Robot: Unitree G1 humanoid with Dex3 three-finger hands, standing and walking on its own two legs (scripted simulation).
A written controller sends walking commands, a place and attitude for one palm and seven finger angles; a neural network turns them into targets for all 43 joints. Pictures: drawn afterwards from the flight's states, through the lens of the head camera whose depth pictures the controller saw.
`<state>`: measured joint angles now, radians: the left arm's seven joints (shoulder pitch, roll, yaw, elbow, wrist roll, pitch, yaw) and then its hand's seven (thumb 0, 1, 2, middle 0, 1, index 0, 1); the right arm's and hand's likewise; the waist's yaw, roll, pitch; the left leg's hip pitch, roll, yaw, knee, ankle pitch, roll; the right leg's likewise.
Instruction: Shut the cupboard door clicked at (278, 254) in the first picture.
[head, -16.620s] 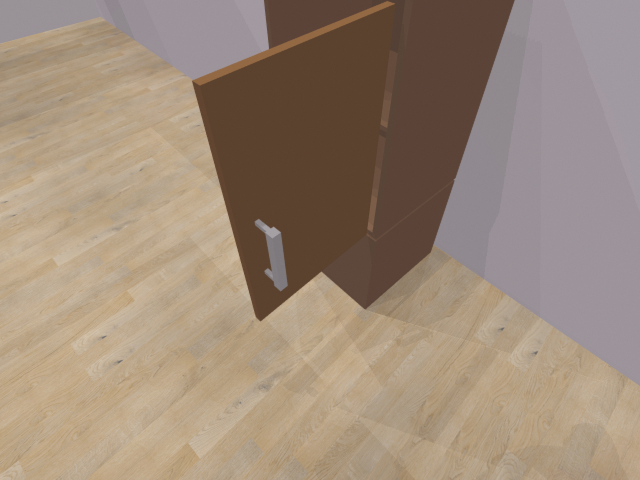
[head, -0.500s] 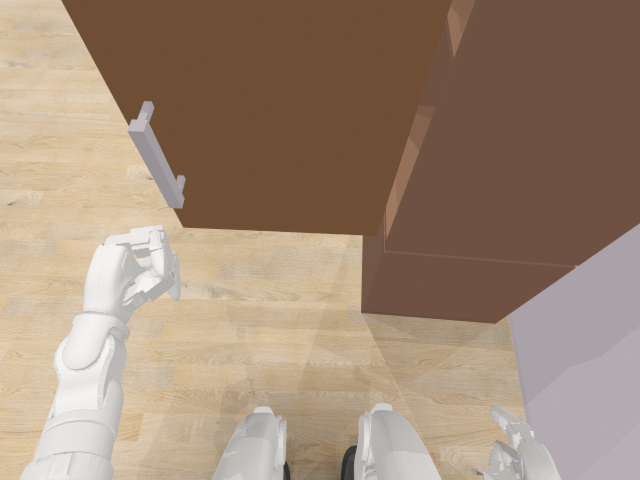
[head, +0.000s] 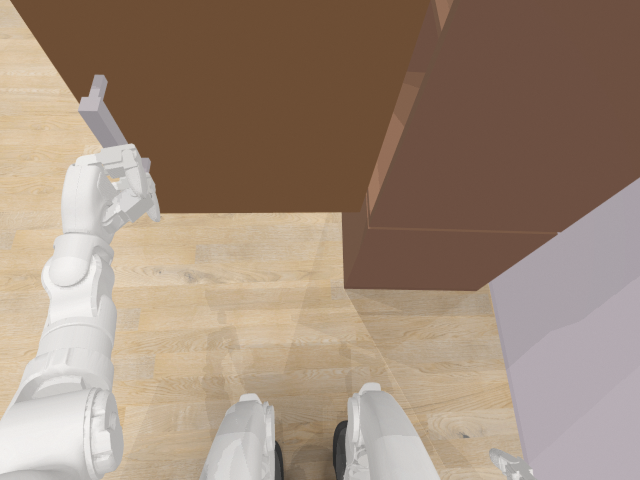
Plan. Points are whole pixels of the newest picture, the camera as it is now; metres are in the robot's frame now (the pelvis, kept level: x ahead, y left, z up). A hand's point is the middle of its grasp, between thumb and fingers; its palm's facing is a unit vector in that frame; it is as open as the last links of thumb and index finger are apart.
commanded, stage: bring the fist close to the handle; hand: left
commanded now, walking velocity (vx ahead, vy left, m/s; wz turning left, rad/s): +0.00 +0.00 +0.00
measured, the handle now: (123, 141) +0.53 +0.25 +0.02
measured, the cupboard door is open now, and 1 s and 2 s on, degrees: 92 86 72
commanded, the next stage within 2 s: push the door shut along its arc in 0.24 s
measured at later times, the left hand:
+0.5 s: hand (155, 199) +0.44 +0.19 +0.02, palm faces -0.03 -1.00 -0.04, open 3.1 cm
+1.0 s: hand (154, 159) +0.50 +0.20 +0.03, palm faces -0.14 -0.99 -0.03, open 3.1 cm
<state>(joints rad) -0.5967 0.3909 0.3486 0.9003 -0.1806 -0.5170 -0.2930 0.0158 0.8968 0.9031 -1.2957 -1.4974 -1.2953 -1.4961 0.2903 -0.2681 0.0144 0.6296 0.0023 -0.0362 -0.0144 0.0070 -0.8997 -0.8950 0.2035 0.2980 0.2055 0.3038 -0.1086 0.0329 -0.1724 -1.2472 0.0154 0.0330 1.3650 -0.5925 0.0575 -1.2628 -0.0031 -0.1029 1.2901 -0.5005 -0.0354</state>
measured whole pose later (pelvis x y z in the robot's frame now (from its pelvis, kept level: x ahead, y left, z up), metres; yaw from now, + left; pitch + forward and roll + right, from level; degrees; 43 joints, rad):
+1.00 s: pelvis -0.02 -0.01 -0.02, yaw +0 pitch +30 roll -5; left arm -0.94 0.61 0.36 1.18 -0.14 -0.44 -0.45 0.02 0.89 0.90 -1.30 -1.50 -1.32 -1.50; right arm 0.31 -0.29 0.05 0.64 0.01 0.00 -0.03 0.00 -0.90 -0.89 0.20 0.30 0.21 0.30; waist -0.18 0.03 -0.14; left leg -1.38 0.03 -0.01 1.44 -0.58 0.05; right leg -1.36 0.01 -0.15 1.33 -0.49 -0.05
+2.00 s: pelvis -0.01 -0.01 -0.04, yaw -3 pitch +36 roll -8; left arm -1.36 0.75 0.31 1.31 -0.01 -0.22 -0.44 0.03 0.89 0.95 -1.30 -1.50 -1.30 -1.50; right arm 0.36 -0.28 0.09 0.62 -0.05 -0.04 -0.03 0.00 -0.90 -0.89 0.20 0.30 0.21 0.30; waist -0.31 0.05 -0.13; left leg -1.55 0.05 -0.05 1.53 -0.62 0.05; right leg -1.52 0.03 -0.18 1.38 -0.50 -0.06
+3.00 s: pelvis +0.00 -0.01 +0.00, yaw +0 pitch +29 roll -3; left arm -0.90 0.39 0.33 1.17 -0.04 -0.54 -0.07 0.02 0.89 0.90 -1.30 -1.50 -1.30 -1.50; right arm 0.28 -0.25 0.03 0.61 -0.04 0.04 0.04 0.00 -0.90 -0.90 0.20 0.30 0.20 0.30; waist -0.19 0.04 -0.16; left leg -1.29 0.02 0.02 1.38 -0.59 0.05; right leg -1.31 0.01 -0.11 1.29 -0.49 -0.05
